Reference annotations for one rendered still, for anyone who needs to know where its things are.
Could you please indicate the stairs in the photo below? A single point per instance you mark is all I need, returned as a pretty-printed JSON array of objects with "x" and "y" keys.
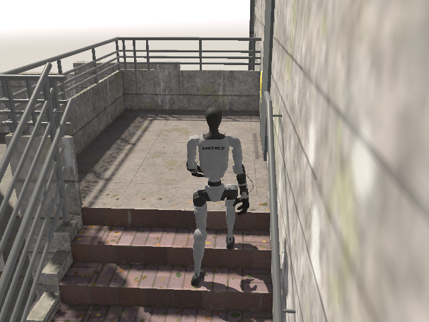
[{"x": 136, "y": 265}]

